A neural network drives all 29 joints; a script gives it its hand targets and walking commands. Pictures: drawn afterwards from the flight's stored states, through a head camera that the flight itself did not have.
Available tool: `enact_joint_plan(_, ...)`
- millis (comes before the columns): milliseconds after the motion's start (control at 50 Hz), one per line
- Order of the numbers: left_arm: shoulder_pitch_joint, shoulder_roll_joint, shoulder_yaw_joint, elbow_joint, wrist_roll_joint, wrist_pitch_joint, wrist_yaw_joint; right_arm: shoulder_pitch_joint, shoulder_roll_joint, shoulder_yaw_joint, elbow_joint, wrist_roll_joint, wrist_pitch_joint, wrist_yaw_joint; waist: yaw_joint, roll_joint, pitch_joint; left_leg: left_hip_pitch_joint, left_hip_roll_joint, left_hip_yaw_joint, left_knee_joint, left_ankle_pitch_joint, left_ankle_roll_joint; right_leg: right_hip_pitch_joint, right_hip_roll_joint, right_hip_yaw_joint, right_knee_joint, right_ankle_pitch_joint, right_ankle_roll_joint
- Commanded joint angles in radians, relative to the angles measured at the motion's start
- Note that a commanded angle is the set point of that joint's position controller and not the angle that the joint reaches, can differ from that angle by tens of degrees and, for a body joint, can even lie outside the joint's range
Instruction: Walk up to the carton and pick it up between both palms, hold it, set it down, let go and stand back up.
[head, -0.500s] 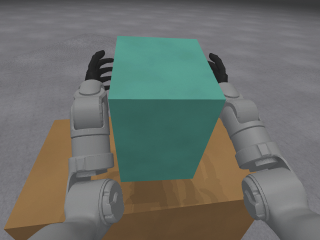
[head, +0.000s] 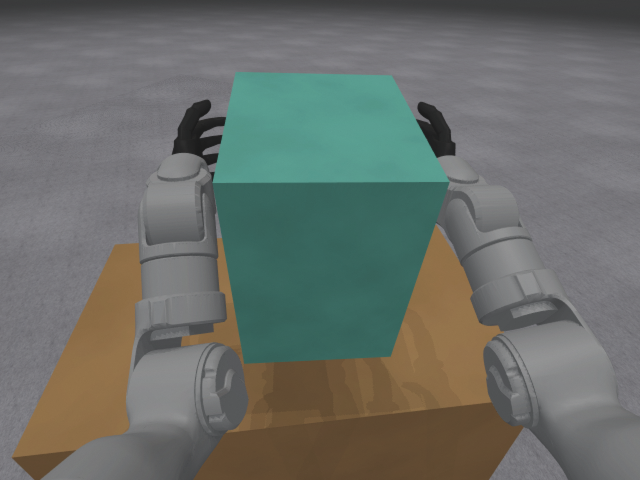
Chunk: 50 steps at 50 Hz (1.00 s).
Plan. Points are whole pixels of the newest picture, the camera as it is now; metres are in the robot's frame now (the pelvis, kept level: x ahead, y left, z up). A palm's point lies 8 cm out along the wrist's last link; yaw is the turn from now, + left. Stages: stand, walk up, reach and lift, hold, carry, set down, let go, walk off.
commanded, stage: hold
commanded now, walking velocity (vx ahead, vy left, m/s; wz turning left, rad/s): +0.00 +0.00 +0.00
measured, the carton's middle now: (317, 221) +0.36 +0.01 +0.20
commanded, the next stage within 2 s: none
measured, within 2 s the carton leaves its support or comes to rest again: neither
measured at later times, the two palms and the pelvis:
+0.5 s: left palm (191, 169) +0.37 +0.15 +0.27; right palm (435, 168) +0.37 -0.13 +0.27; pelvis +0.00 +0.00 +0.00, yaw +0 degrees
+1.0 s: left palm (190, 167) +0.37 +0.15 +0.28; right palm (435, 167) +0.37 -0.13 +0.27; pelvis +0.00 +0.00 +0.00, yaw +0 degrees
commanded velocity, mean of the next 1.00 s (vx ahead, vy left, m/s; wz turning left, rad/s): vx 0.00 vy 0.00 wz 0.00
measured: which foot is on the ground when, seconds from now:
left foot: down 0.00-1.00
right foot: down 0.00-1.00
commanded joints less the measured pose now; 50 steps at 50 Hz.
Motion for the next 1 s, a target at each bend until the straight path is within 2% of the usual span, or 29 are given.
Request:
enact_joint_plan(0,-0.603,-0.561,-0.428,-0.03,-0.152,-0.053,-0.128,-0.783,0.652,0.289,-0.31,0.115,-0.032,0.067,-0.008,0.046,-0.285,0.101,-0.08,0.01,-0.014,0.183,-0.017,0.013,0.058,0.013,-0.019,0.192,0.071)
enact_joint_plan(320,-0.589,-0.57,-0.452,-0.069,-0.158,-0.045,-0.123,-0.765,0.639,0.296,-0.322,0.121,-0.027,0.071,-0.012,0.063,-0.286,0.111,-0.072,0.007,-0.009,0.221,-0.031,0.019,0.067,0.009,-0.013,0.192,0.063)
enact_joint_plan(980,-0.595,-0.564,-0.438,-0.045,-0.154,-0.046,-0.127,-0.776,0.646,0.291,-0.317,0.116,-0.026,0.068,-0.008,0.054,-0.282,0.102,-0.076,0.009,-0.015,0.189,-0.022,0.014,0.062,0.012,-0.017,0.184,0.067)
